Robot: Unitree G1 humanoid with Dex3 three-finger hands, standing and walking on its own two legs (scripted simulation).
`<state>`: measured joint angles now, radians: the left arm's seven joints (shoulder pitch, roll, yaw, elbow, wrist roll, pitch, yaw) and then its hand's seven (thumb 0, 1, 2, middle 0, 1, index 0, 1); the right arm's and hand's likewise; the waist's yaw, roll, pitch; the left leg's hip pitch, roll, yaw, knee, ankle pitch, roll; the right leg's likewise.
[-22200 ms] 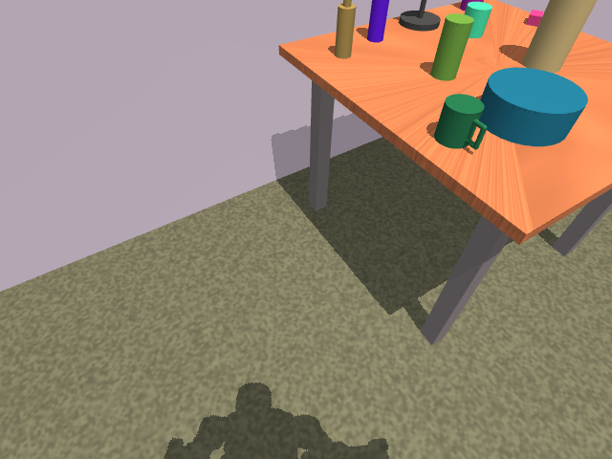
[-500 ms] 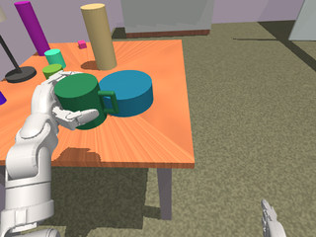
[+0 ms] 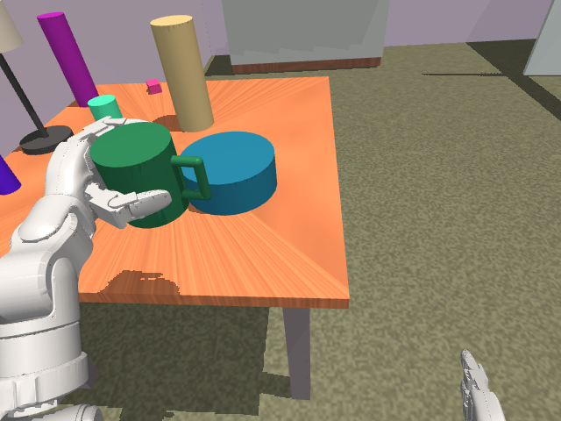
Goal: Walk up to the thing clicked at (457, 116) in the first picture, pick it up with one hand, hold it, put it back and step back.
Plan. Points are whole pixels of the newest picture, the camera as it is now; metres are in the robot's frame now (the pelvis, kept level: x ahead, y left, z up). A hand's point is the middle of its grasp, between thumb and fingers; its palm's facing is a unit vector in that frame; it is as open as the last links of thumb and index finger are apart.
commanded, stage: hold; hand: left
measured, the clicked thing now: (158, 176) +0.34 +0.14 +0.25
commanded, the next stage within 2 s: none
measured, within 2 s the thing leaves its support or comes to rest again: neither
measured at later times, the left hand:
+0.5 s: hand (131, 184) +0.31 +0.16 +0.26, palm faces +0.06 -1.00 -0.01, open 11.6 cm
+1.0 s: hand (117, 197) +0.30 +0.18 +0.26, palm faces +0.09 -1.00 -0.01, open 11.6 cm
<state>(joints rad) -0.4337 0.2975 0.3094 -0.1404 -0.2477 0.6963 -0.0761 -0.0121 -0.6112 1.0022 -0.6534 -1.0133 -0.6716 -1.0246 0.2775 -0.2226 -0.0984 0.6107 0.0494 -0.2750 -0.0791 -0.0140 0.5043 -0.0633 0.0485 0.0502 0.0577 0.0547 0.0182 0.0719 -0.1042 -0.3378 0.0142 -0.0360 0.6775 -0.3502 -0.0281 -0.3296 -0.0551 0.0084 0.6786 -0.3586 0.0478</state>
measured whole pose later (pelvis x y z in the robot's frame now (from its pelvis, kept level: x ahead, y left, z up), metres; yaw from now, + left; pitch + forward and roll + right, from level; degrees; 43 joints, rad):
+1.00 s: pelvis -0.03 +0.00 +0.00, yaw +0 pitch -1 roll +0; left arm -0.39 0.29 0.32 -0.19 -0.26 0.74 -0.07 -0.01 -0.61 1.00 -0.65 -1.01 -0.67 -1.03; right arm 0.27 -0.22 -0.10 0.64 0.06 -0.33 -0.08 -0.01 0.51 -0.06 0.05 0.05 0.06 0.05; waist 0.03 0.08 -0.11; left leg -0.35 0.01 -0.04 0.68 -0.31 -0.03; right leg -0.34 -0.05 0.01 0.68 -0.32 0.05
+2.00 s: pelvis -0.02 +0.00 +0.00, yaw +0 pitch +0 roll +0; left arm -0.47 0.30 0.30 -0.14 -0.25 0.76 -0.08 -0.01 -0.61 1.01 -0.63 -1.04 -0.65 -1.05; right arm 0.27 -0.22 -0.10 0.63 0.06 -0.35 -0.08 -0.02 0.50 -0.07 0.05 0.05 0.06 0.05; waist 0.03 0.09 -0.12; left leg -0.35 0.01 -0.04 0.68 -0.32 -0.03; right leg -0.34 -0.05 0.01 0.68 -0.33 0.05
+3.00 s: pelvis -0.03 +0.00 +0.00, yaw -1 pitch +3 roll +0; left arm -0.64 0.36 0.29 0.52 -0.16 0.27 -0.03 -0.01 -0.61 1.01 -0.64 -1.03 -0.66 -1.04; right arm 0.25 -0.22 -0.05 0.62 0.02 -0.38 -0.08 -0.02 0.54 -0.06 0.05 0.05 0.06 0.05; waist -0.06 0.02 -0.07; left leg -0.45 0.03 -0.03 0.71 -0.31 -0.03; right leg -0.44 -0.04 0.02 0.69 -0.30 0.05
